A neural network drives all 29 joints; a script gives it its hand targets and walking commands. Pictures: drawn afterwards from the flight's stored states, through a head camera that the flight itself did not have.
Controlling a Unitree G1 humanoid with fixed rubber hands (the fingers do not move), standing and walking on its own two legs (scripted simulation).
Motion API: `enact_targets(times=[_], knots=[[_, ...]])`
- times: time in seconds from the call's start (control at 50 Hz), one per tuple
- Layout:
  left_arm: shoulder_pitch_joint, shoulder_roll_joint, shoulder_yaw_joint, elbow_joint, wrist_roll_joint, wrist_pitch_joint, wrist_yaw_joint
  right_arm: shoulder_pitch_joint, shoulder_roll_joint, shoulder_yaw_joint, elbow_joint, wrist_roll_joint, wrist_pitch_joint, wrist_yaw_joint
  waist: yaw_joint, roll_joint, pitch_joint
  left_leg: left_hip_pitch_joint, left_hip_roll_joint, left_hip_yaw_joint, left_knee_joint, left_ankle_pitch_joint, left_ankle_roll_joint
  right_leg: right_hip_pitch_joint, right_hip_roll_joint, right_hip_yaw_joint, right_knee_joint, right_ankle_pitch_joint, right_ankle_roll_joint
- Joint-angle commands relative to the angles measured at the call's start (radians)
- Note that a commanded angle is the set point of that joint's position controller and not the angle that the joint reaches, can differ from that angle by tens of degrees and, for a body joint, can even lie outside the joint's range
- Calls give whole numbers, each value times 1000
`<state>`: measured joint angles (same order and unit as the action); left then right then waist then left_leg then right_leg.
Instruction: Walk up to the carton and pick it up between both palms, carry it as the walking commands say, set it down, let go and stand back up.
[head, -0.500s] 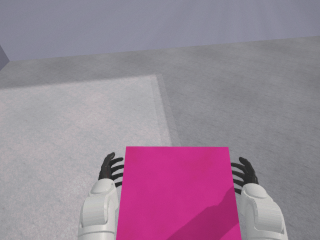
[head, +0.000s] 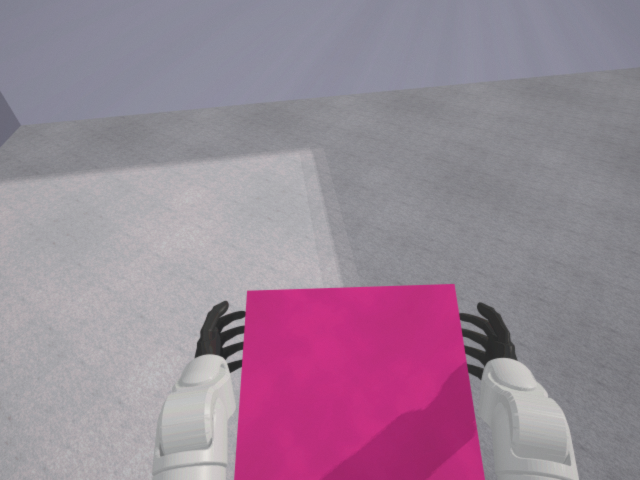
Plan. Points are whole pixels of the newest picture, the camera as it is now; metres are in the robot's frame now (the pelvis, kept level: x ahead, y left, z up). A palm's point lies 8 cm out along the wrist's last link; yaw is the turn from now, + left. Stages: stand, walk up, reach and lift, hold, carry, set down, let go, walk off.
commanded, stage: carry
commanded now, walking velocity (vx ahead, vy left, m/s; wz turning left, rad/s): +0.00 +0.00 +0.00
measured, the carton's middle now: (352, 382) +0.29 +0.00 -0.04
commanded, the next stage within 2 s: none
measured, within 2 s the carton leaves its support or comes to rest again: neither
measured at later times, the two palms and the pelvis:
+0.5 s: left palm (214, 363) +0.27 +0.17 +0.05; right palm (500, 368) +0.26 -0.17 +0.05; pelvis +0.00 +0.00 +0.00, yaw +0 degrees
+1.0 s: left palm (320, 250) +0.42 +0.04 +0.09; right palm (589, 314) +0.31 -0.28 +0.09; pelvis +0.15 -0.06 +0.00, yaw -15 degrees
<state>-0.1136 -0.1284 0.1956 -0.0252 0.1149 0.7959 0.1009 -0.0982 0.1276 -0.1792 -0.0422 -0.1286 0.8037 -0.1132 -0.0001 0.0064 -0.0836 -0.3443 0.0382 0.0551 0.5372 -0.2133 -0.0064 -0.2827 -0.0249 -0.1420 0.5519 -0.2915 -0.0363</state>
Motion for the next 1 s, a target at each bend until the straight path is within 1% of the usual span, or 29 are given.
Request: enact_targets(times=[0.0, 0.02, 0.06, 0.08, 0.14, 0.16, 0.2, 0.22, 0.24, 0.26, 0.28, 0.3, 0.32, 0.34, 0.4, 0.42, 0.44, 0.46, 0.5, 0.52, 0.58, 0.62, 0.66, 0.68, 0.74, 0.8, 0.86, 0.94, 0.98], knots=[[-409, -575, -508, 3, -166, -41, -215, -411, 569, 469, 31, 166, -43, 228, 4, 33, -262, 127, 79, -71, -77, 126, 43, 43, -120, 125, -103, 140, 3], [-489, -632, -568, -159, -221, -53, -213, -516, 640, 545, -123, 241, -57, 229, 5, 11, -247, 139, 93, -100, -88, 134, 46, 32, -104, 133, -109, 77, -2], [-477, -671, -582, -179, -243, -40, -212, -560, 664, 589, -200, 269, -48, 221, 7, -64, -243, 118, 99, -85, -68, 184, 38, 72, -104, 109, -93, 192, -2], [-434, -635, -528, 1, -192, -37, -221, -488, 630, 526, -11, 203, -45, 223, 2, -67, -242, 71, 97, -96, -75, 159, 43, 99, -104, 114, -87, 178, -5], [-473, -692, -589, -207, -278, -25, -203, -550, 654, 584, -275, 284, -40, 201, 2, -3, -292, 107, 82, -89, -71, 138, 47, 106, -119, 141, -93, 189, -10], [-372, -651, -551, -28, -200, -27, -214, -471, 603, 535, -101, 211, -46, 218, 4, 6, -310, 127, 80, -76, -58, 142, 36, 111, -121, 135, -98, 204, -8], [-410, -675, -578, -207, -262, -7, -198, -509, 661, 596, -264, 281, -20, 197, 0, -32, -307, 125, 85, -84, -47, 170, 41, 103, -127, 133, -102, 249, -4], [-331, -582, -472, 110, -129, -9, -204, -451, 565, 493, 43, 177, -21, 217, 0, 15, -262, 119, 78, -85, -82, 94, 45, 66, -125, 141, -120, 127, -5], [-387, -653, -560, -128, -228, -17, -203, -539, 612, 582, -245, 257, -34, 203, 0, -3, -264, 117, 83, -90, -73, 103, 45, 62, -132, 156, -127, 157, -18], [-400, -596, -510, 19, -162, -18, -210, -466, 584, 507, -6, 177, -23, 215, -2, -27, -242, 104, 84, -80, -72, 92, 42, 47, -131, 140, -139, 94, -11], [-397, -661, -575, -101, -216, -14, -212, -438, 657, 571, -97, 225, -14, 216, -3, -43, -222, 74, 72, -82, -64, 57, 48, 45, -143, 178, -177, 76, -14], [-383, -621, -541, 1, -176, -16, -224, -415, 622, 538, -1, 185, -17, 223, -4, -65, -195, 76, 71, -77, -74, 48, 42, 31, -143, 179, -173, 74, -16], [-434, -697, -596, -161, -245, -17, -219, -519, 691, 612, -188, 270, -20, 220, -2, -45, -212, 86, 75, -73, -67, 30, 40, 36, -145, 176, -179, 63, -12], [-494, -673, -583, -136, -239, -16, -222, -473, 695, 567, -69, 227, -9, 219, -6, -64, -220, 91, 82, -75, -70, 104, 37, 53, -143, 154, -146, 166, -9], [-528, -670, -582, -225, -258, -9, -199, -540, 680, 558, -173, 275, -11, 213, 3, 30, -253, 90, 98, -87, -86, 178, 43, 89, -114, 115, -98, 149, 0], [-440, -692, -580, -183, -254, 15, -195, -500, 696, 588, -191, 281, 7, 202, 2, -19, -266, 96, 95, -78, -73, 139, 47, 91, -115, 132, -118, 179, -1], [-412, -638, -524, -25, -188, 5, -201, -480, 621, 507, -53, 215, -8, 213, 1, 1, -248, 88, 92, -86, -93, 150, 41, 95, -105, 115, -97, 151, -1], [-440, -706, -591, -202, -284, 18, -195, -488, 679, 568, -229, 279, 6, 197, -2, -6, -226, 102, 89, -91, -89, 126, 39, 40, -116, 147, -119, 129, -12], [-479, -923, -858, -591, -418, 124, -184, -527, 914, 829, -591, 434, 109, 195, -2, 9, -216, 83, 61, -68, -94, -298, 52, 20, -122, 208, -177, -300, -43], [-410, -923, -858, -483, -390, 158, -201, -490, 888, 832, -537, 391, 135, 200, 2, -49, -264, 94, 52, -48, -56, -392, 41, 23, -151, 281, -228, -410, -62], [-399, -858, -850, -536, -393, 259, -179, -503, 832, 818, -602, 382, 233, 178, 2, -82, -208, 7, 23, 7, 36, -288, 10, -37, -212, 396, -307, -453, -98], [-298, -790, -827, -528, -385, 319, -170, -349, 767, 785, -562, 373, 293, 169, -24, -55, -253, 226, 72, -44, -83, -227, 36, -147, -173, 332, -198, -288, -78], [-322, -769, -849, -598, -376, 364, -166, -264, 763, 774, -510, 376, 336, 168, -52, 265, -214, 499, 347, -409, -369, -528, 134, -496, 16, 47, 191, -167, 35], [-309, -751, -838, -593, -378, 391, -175, -234, 754, 751, -502, 362, 355, 165, -40, 331, -158, 443, 459, -453, -407, -568, 182, -546, -56, 88, 280, -141, 23], [-314, -747, -799, -521, -398, 424, -197, -362, 761, 777, -557, 363, 382, 152, -10, 45, -59, 285, 467, -270, -449, -458, 123, -442, -97, 100, 254, -146, 32], [-277, -794, -773, -444, -400, 435, -208, -456, 773, 816, -638, 392, 389, 142, -13, 17, -23, 256, 441, -136, -427, -324, 81, -374, -75, 38, 190, -70, 30], [-386, -901, -815, -557, -442, 401, -201, -549, 869, 855, -733, 450, 370, 163, -7, 116, -93, 369, 376, 30, -369, -81, 46, -313, -22, -28, 116, 6, 13], [-349, -873, -812, -602, -420, 401, -178, -461, 847, 836, -712, 459, 372, 176, 7, 202, -216, 341, 307, 187, -102, 454, -2, -23, 116, -138, 38, -11, -10], [-269, -830, -792, -577, -394, 412, -160, -371, 793, 801, -638, 438, 395, 174, 40, 127, -288, 183, 206, 258, 263, 432, -92, 252, 112, 57, -99, -9, -101]])
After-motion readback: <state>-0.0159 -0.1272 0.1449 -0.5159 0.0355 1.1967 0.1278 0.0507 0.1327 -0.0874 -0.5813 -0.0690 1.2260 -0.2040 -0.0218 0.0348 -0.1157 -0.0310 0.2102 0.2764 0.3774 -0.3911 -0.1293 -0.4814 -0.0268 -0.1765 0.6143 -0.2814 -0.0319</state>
